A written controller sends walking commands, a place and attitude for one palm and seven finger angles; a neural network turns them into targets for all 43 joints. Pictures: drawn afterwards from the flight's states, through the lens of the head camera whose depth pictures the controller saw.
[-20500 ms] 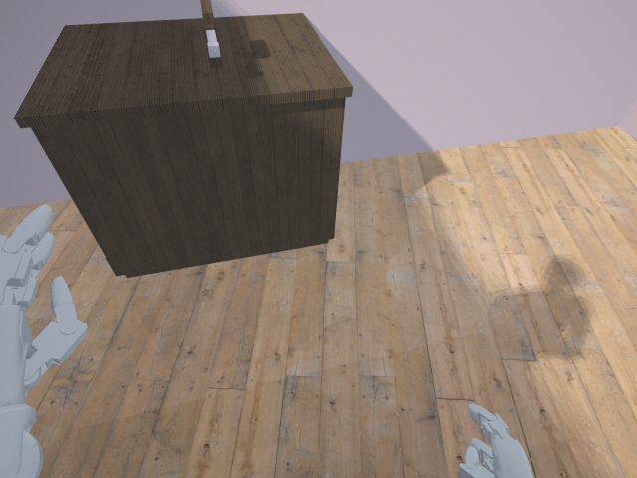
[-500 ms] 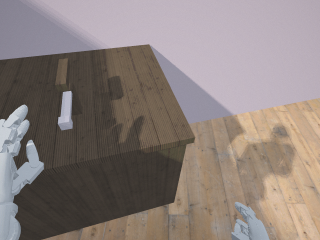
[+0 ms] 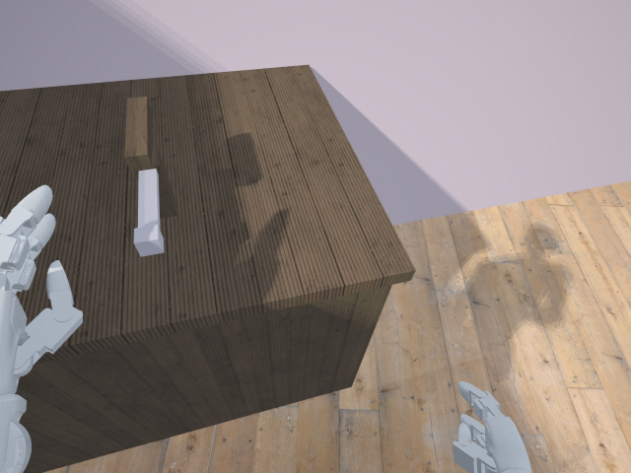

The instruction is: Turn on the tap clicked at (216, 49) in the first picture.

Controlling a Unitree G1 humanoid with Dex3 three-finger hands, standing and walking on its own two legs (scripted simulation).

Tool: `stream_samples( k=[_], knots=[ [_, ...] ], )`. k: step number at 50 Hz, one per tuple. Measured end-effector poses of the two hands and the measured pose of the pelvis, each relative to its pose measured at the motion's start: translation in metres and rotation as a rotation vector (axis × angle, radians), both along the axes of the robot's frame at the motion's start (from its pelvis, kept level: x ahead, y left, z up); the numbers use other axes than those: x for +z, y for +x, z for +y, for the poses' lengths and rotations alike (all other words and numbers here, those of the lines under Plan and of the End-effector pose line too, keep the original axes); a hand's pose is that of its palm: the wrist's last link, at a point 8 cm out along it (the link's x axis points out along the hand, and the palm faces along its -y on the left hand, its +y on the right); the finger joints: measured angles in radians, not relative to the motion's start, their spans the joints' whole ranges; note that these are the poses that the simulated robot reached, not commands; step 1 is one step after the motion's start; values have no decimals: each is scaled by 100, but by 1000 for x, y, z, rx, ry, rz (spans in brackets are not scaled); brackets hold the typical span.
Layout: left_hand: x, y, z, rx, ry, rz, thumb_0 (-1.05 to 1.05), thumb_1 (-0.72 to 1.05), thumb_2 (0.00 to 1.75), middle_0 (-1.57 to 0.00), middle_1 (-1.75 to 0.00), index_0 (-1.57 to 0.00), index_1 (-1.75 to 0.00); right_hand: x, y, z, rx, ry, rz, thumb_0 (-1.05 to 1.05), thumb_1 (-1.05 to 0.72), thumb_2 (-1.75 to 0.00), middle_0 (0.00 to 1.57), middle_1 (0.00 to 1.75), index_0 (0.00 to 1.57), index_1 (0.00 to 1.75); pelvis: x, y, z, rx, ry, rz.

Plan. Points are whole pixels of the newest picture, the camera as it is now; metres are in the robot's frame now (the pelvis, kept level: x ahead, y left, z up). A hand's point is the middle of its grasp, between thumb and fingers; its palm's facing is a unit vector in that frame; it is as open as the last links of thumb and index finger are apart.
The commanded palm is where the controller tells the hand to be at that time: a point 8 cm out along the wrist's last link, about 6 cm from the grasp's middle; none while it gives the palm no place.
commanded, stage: come to a stop and stand still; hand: left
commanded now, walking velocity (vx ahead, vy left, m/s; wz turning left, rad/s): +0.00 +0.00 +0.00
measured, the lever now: (149, 240) +0.35 +0.25 +0.08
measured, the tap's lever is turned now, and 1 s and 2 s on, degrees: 0 0 0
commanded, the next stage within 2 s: look again from close up in 0.08 s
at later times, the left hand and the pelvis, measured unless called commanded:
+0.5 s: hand (149, 314) +0.23 +0.19 +0.14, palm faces +0.20 -0.89 -0.41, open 7.4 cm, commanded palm +0.16 +0.25 +0.18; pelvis +0.00 -0.02 -0.01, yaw -2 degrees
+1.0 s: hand (103, 328) +0.21 +0.22 +0.14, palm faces +0.37 -0.88 -0.31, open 7.4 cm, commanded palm +0.15 +0.25 +0.18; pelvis -0.02 -0.02 +0.00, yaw -2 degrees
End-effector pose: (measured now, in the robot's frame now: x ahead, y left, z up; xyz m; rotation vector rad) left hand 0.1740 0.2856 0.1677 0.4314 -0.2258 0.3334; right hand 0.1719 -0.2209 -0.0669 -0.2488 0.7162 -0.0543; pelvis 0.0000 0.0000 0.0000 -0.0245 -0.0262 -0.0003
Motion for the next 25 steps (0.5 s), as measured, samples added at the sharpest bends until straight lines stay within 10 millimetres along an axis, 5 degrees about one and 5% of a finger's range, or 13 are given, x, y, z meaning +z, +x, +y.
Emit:
stream_samples(
  k=[9,12,16,22,25],
  knots=[
    [2,1,2,11,3,-2,1,89,90,-21,-30,-21,-30,0,10,7,7,15,-8,1,-91,-89,20,30,20,30,0,3,1,1,1,-1],
    [35,15,27,50,223,-122,1,88,89,-21,-30,-22,-30,-8,8,10,80,2,6,1,-91,-89,20,30,20,30,-5,-5,-8,32,0,3],
    [62,27,48,139,200,-275,1,89,90,-21,-30,-22,-30,-12,-2,8,97,52,27,1,-91,-89,20,30,20,30,-7,-8,-16,3,21,6],
    [12,29,-35,-109,54,-75,1,90,90,-19,-30,-20,-30,-17,-20,-11,-9,123,-13,1,-91,-89,20,30,20,30,-8,-1,-14,-34,13,-3],
    [-13,23,-50,-174,31,30,1,89,90,-20,-30,-21,-30,-16,-32,-23,-65,91,15,1,-91,-89,20,30,20,30,-7,-5,-22,-26,17,-3]
  ],
)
